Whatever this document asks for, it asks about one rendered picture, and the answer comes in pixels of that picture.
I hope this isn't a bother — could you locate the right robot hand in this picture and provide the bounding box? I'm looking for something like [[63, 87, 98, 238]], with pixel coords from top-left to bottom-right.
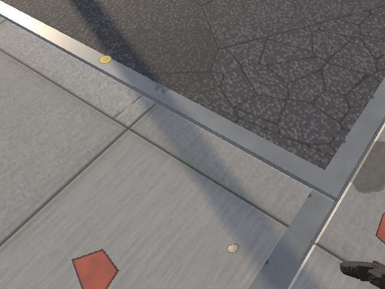
[[340, 261, 385, 289]]

